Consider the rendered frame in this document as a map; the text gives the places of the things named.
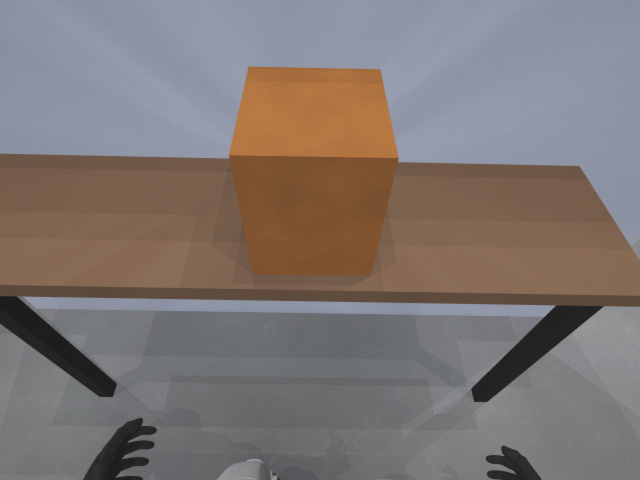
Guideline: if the right robot hand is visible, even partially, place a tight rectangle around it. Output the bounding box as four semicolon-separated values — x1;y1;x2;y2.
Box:
486;446;541;480

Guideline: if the left robot hand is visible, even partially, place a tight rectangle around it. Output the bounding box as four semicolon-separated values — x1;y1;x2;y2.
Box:
83;418;157;480

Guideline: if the left robot shin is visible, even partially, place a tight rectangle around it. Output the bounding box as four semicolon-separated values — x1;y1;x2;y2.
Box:
246;459;267;467

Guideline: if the table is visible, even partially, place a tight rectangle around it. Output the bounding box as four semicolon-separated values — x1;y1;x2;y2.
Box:
0;154;640;402

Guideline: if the carton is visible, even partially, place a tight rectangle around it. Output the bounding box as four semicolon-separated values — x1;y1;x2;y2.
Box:
229;67;399;276

